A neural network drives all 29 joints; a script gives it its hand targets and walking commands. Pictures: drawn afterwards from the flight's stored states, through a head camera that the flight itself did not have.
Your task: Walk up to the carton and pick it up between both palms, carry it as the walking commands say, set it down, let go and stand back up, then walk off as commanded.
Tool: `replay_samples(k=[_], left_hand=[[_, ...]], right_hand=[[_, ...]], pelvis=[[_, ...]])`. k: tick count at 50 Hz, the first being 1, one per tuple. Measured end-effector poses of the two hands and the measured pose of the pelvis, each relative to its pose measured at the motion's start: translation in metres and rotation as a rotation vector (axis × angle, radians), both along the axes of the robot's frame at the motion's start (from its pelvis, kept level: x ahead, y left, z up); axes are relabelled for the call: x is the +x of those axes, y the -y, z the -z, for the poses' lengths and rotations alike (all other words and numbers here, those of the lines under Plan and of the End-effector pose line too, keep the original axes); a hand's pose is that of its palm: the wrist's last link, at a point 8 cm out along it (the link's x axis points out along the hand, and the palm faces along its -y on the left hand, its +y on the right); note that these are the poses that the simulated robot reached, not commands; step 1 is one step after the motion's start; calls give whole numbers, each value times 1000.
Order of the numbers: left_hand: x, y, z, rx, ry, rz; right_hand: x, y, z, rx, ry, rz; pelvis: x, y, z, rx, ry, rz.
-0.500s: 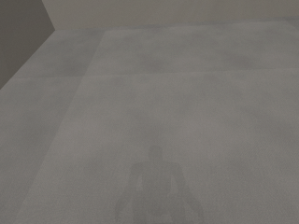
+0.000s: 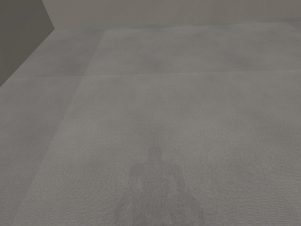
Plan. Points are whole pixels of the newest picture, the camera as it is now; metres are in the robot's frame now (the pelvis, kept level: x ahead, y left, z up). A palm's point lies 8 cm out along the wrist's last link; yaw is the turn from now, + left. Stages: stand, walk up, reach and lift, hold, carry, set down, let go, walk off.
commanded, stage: stand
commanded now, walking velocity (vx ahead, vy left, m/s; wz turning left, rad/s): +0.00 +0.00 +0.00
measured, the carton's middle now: out of the picture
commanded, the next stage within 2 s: walk off in 1.06 s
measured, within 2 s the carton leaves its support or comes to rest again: neither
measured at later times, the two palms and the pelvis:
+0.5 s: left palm out of the picture -0.02 +0.25 -0.13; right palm out of the picture -0.02 -0.25 -0.14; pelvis +0.00 +0.00 +0.00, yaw +0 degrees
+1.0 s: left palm out of the picture -0.03 +0.26 -0.13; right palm out of the picture -0.02 -0.25 -0.14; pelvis +0.00 +0.01 +0.00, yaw +0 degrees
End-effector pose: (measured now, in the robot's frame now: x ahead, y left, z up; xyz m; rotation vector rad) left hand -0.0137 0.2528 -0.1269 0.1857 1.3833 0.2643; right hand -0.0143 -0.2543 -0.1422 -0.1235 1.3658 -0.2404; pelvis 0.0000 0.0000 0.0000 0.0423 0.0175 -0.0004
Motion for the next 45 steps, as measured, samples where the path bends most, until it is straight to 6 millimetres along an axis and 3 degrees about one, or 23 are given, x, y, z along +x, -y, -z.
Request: replay_samples(k=[45], left_hand=[[-14,-2,5,-14,-34,-11]], right_hand=[[-8,-5,-2,-17,-35,11]], pelvis=[[1,-5,1,-6,-1,0]])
